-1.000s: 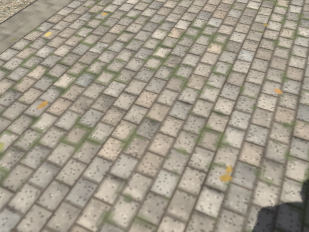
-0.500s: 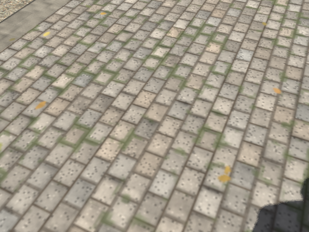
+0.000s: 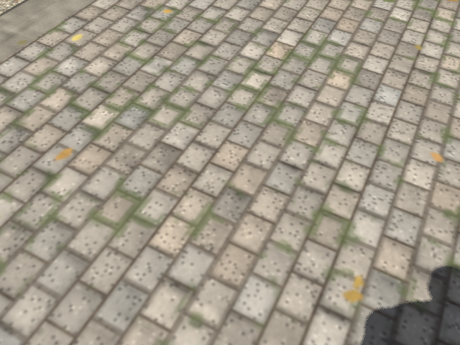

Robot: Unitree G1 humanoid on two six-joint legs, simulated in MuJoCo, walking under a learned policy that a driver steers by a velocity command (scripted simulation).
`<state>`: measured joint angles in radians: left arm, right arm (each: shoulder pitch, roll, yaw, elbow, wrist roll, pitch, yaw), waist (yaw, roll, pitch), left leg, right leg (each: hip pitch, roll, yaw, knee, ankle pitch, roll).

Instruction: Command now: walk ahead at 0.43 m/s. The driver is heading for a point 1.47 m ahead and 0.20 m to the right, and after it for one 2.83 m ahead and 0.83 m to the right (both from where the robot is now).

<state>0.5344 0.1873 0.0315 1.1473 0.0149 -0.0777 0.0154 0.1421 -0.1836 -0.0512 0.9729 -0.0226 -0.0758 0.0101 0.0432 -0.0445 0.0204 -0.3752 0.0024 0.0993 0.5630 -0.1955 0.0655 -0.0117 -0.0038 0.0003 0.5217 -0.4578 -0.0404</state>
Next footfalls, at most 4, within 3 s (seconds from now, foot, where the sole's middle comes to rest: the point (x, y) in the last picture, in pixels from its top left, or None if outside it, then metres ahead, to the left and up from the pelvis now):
0.44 right None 0.36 -0.05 -0.76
0.76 left None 0.30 0.15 -0.76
1.92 right None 0.48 -0.07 -0.76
2.36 left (216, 266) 0.73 0.07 -0.76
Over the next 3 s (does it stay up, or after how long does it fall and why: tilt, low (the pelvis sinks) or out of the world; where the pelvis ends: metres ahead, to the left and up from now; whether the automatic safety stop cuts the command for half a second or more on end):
stays up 0.66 -0.01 0.02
